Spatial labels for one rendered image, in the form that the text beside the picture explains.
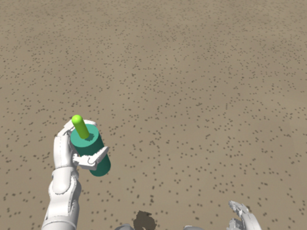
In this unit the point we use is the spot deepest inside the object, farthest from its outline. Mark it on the right robot hand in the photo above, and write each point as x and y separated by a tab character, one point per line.
248	220

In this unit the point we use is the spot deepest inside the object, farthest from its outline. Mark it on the left robot arm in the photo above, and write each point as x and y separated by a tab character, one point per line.
64	192

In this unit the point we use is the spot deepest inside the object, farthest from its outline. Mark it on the bottle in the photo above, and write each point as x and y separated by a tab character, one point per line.
87	141

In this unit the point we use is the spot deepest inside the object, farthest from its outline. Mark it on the left robot hand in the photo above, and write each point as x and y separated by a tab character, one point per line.
65	154

